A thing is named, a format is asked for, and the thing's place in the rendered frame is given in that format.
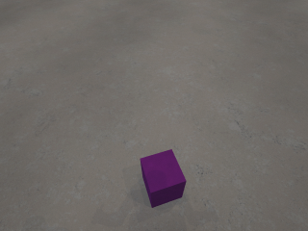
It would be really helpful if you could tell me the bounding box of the carton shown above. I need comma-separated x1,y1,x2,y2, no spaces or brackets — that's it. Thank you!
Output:
140,149,187,208

